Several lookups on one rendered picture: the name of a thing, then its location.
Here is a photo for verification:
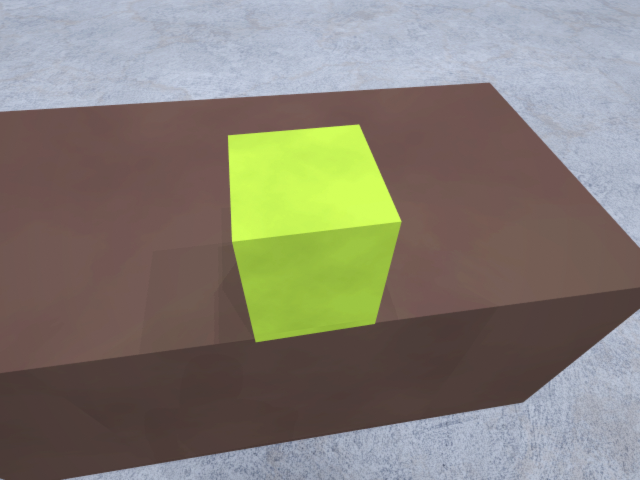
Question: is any carton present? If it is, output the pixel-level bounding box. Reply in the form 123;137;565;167
228;125;402;342

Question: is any pedestal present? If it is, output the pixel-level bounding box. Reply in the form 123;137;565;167
0;83;640;480

